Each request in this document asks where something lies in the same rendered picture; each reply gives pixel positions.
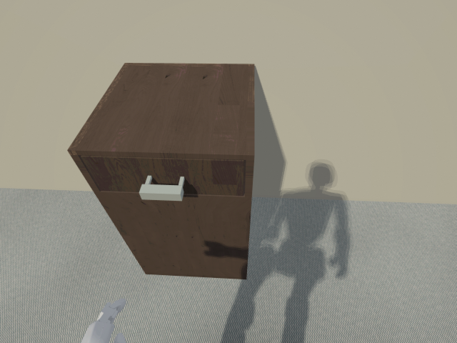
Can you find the drawer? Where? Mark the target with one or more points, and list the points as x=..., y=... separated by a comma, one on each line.
x=201, y=176

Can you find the handle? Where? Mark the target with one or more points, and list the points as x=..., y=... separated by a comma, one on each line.
x=150, y=191

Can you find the robot left hand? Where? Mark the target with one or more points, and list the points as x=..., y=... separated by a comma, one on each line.
x=100, y=331

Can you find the cabinet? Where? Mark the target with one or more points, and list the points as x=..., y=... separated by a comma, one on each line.
x=195, y=111

